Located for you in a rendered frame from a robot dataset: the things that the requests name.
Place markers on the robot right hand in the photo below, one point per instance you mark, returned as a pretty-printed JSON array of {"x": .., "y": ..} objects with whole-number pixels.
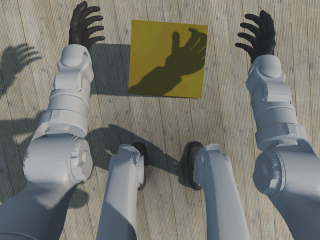
[{"x": 264, "y": 41}]

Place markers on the robot left hand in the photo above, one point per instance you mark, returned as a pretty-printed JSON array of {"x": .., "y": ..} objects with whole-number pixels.
[{"x": 79, "y": 33}]

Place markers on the robot right shin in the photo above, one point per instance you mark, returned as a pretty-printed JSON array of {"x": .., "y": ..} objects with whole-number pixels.
[{"x": 211, "y": 147}]

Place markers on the right robot forearm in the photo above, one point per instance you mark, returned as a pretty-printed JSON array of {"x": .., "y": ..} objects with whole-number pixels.
[{"x": 273, "y": 110}]

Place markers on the left robot foot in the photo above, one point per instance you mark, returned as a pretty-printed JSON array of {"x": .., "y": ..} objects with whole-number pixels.
[{"x": 143, "y": 152}]

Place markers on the robot left upper arm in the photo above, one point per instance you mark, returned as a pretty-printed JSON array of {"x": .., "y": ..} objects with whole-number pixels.
[{"x": 54, "y": 166}]

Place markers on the left robot forearm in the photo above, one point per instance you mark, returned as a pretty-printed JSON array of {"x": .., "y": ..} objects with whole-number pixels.
[{"x": 66, "y": 113}]

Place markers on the carton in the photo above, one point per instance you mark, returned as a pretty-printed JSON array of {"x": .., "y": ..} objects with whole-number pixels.
[{"x": 167, "y": 59}]

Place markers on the robot right upper arm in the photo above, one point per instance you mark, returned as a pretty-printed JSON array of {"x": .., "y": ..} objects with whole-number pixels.
[{"x": 291, "y": 180}]

